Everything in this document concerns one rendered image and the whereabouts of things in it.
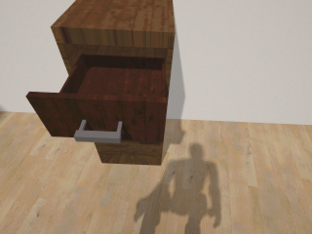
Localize cabinet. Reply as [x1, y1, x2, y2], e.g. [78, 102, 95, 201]
[51, 0, 176, 166]

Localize handle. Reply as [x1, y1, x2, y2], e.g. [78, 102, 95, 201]
[74, 120, 123, 143]

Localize drawer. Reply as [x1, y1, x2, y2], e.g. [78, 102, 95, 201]
[26, 54, 168, 141]

